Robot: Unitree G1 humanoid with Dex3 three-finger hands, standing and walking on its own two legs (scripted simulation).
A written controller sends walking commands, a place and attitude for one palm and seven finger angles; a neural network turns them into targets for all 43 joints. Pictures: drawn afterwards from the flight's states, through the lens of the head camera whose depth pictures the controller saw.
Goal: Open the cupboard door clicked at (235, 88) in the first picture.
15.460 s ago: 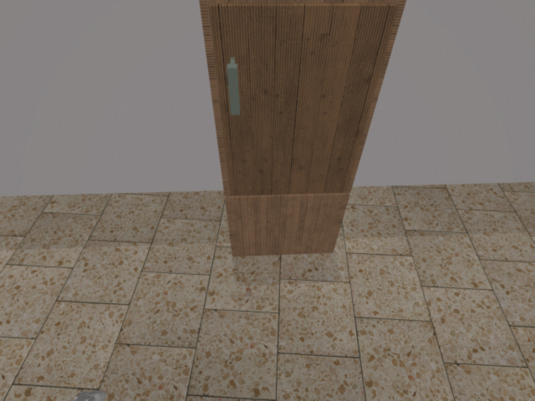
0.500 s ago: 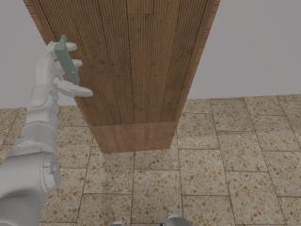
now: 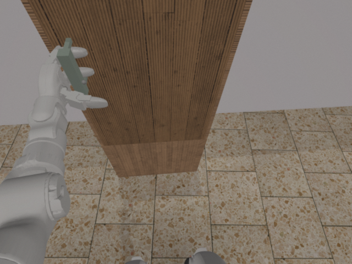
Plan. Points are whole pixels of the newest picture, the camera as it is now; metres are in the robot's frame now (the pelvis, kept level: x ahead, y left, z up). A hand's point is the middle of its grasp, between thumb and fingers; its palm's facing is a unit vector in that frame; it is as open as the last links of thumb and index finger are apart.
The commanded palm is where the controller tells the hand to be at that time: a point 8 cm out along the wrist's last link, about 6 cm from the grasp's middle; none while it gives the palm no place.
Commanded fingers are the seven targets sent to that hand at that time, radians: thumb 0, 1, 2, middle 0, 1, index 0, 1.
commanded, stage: close the thumb around the handle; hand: left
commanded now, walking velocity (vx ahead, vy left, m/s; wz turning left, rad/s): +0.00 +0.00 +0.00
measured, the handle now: (76, 68) +0.54 +0.20 +0.11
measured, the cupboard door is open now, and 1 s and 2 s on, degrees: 0 5 40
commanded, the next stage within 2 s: pull the door open along its arc in 0.58 s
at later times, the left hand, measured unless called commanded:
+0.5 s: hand (84, 81) +0.50 +0.18 +0.11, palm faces +0.03 -1.00 -0.01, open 5.7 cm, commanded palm +0.47 +0.23 +0.11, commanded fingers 0.00 0.90 0.90 -0.40 -1.35 -0.40 -1.35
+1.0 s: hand (85, 93) +0.46 +0.17 +0.11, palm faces +0.02 -1.00 +0.01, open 5.6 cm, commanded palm +0.40 +0.21 +0.11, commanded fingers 0.00 0.90 0.90 -0.40 -1.35 -0.40 -1.35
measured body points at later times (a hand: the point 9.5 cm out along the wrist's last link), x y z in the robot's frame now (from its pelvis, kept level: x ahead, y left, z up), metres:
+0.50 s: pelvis +0.01 +0.00 +0.00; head +0.09 +0.01 +0.44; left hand +0.49 +0.23 +0.11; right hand +0.02 -0.26 -0.12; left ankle -0.01 +0.11 -0.70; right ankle +0.02 -0.10 -0.70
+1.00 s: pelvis +0.02 +0.01 +0.01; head +0.08 +0.00 +0.45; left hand +0.46 +0.22 +0.11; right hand +0.05 -0.25 -0.11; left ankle -0.01 +0.11 -0.70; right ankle +0.02 -0.10 -0.70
